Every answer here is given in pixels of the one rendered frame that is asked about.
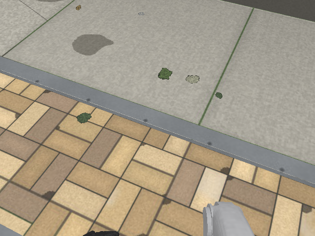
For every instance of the robot right thigh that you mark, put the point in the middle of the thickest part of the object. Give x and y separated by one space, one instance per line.
225 219

